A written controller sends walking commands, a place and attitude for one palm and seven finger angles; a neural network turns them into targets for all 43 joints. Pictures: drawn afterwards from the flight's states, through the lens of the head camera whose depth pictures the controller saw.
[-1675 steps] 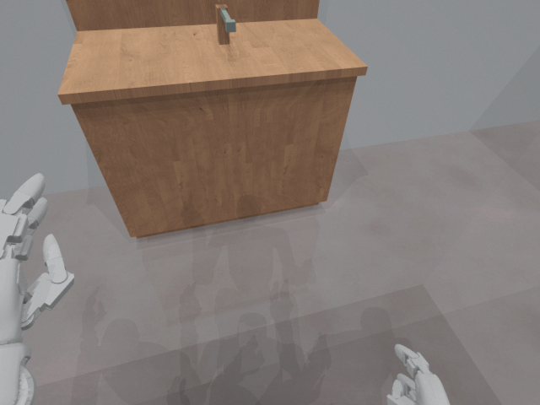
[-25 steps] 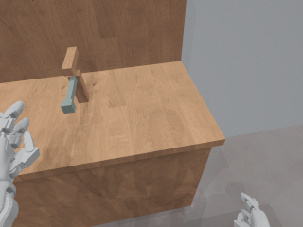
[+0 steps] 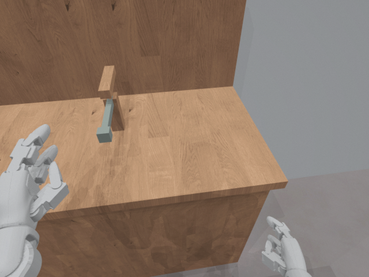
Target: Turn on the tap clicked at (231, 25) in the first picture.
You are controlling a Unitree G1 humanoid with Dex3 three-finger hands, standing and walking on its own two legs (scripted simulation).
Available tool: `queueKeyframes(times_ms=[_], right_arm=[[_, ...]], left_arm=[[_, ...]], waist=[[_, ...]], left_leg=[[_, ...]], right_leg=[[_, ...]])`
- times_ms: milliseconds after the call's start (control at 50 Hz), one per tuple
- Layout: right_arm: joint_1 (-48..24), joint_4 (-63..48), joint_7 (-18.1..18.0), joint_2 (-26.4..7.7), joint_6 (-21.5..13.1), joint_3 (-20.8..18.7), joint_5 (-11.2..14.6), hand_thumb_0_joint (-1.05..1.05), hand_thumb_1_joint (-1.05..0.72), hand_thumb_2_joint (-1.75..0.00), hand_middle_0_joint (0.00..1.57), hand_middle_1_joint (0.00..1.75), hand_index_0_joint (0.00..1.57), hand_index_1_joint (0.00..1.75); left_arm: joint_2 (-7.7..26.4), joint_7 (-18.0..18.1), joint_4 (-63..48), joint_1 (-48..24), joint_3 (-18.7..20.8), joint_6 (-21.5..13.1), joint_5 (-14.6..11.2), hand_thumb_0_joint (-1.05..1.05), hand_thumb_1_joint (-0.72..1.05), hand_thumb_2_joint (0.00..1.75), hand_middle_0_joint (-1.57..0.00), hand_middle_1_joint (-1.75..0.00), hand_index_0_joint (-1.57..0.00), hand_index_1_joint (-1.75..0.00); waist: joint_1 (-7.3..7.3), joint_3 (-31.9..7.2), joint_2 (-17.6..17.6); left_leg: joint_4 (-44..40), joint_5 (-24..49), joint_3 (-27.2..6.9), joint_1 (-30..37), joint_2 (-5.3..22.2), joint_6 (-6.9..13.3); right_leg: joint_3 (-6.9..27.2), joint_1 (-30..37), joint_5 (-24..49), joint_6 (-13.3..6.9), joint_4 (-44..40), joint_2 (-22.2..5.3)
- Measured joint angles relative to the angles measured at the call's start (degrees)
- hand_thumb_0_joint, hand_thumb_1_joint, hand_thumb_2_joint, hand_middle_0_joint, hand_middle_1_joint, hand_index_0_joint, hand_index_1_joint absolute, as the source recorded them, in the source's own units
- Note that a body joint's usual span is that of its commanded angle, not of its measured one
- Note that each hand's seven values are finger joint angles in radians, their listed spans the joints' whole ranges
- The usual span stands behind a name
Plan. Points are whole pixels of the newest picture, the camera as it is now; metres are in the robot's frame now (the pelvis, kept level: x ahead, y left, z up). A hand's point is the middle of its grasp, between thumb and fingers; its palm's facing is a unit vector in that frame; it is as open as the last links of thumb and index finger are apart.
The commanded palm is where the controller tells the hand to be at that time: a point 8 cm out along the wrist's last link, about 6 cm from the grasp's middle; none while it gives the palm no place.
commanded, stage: turn the palm inward beside the body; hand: left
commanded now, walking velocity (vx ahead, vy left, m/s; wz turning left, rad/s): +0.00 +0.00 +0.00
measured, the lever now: (104, 134) +0.36 +0.26 +0.13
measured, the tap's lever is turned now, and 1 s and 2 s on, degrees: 0 0 0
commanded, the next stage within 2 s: reach beside the lever's end, fingers flat in 0.70 s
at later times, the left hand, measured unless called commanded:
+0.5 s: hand (76, 207) +0.16 +0.19 +0.18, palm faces +0.49 -0.86 -0.14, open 7.4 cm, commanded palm +0.10 +0.23 +0.19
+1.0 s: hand (93, 185) +0.20 +0.19 +0.17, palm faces +0.46 -0.87 -0.15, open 7.4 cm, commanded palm +0.15 +0.24 +0.18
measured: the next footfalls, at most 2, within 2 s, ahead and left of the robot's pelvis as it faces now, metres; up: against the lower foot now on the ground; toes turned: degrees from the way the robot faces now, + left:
none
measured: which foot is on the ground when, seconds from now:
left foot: down 0.00-1.00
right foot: down 0.00-1.00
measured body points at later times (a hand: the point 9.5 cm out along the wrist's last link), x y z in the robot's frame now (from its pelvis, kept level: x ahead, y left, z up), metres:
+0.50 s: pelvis -0.03 -0.04 +0.00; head -0.08 -0.07 +0.44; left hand +0.12 +0.24 +0.19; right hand +0.20 -0.24 -0.07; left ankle +0.02 +0.09 -0.73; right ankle +0.01 -0.10 -0.73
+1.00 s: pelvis +0.02 -0.04 +0.00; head -0.01 -0.07 +0.45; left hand +0.17 +0.24 +0.18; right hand +0.24 -0.25 -0.07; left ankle +0.02 +0.09 -0.73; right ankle +0.01 -0.10 -0.73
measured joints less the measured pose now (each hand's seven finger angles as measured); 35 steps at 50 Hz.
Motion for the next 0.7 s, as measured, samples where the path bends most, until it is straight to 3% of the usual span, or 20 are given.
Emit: queueKeyframes(times_ms=[340, 700], right_arm=[[-0.93, 3.65, -1.73, -1.13, -0.07, 0.72, 1.34, 0.01, -0.9, -0.9, 0.2, 0.3, 0.21, 0.3], [-0.77, 3.39, -1.59, -2.05, -1.38, -0.78, 0.49, 0.01, -0.9, -0.9, 0.2, 0.3, 0.2, 0.29]], left_arm=[[-0.66, 4.11, 0.85, -2.02, -0.82, 7.19, -1.92, 0.01, 0.9, 0.9, -0.21, -0.3, -0.21, -0.3], [-0.63, 4.4, -0.33, -0.02, -0.57, 6.57, -2.67, 0.01, 0.9, 0.9, -0.21, -0.3, -0.21, -0.3]], waist=[[-1.34, 1.14, 1.89], [-1.27, 0.23, 2.59]], left_leg=[[0.91, 1.52, -1.66, 1.5, 1.95, -1.8], [1.97, -1.08, -2.66, 0.9, 3.11, -3.04]], right_leg=[[-1.75, 2.01, 1.48, -1.67, 0.12, 1.94], [-2.64, 2.2, -0.32, -3.26, -0.43, 3.25]])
